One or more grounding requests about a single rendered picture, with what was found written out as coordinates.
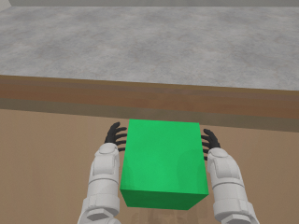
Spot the carton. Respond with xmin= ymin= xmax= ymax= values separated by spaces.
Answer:
xmin=120 ymin=119 xmax=209 ymax=211

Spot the robot left forearm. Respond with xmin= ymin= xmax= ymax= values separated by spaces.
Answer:
xmin=78 ymin=143 xmax=120 ymax=224

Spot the robot left hand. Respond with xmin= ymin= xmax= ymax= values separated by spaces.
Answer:
xmin=104 ymin=121 xmax=127 ymax=152

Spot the robot right forearm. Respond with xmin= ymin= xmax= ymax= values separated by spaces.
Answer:
xmin=207 ymin=147 xmax=260 ymax=224

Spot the robot right hand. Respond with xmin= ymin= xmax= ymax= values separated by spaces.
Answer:
xmin=201 ymin=129 xmax=221 ymax=161

